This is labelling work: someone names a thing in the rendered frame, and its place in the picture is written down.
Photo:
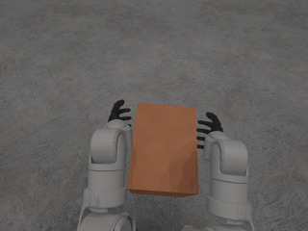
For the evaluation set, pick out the left robot thigh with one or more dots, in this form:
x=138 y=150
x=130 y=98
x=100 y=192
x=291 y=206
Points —
x=133 y=222

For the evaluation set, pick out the robot right forearm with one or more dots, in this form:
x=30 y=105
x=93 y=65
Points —
x=229 y=166

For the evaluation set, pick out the left robot upper arm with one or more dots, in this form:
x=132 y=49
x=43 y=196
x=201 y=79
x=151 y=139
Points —
x=95 y=221

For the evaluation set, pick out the right robot hand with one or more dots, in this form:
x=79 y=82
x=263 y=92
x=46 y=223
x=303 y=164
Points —
x=215 y=126

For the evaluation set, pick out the robot left forearm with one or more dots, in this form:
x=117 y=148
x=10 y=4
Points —
x=107 y=163

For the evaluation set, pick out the left robot hand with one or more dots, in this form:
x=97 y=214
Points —
x=116 y=111

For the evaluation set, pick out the carton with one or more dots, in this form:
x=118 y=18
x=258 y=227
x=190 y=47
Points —
x=163 y=159

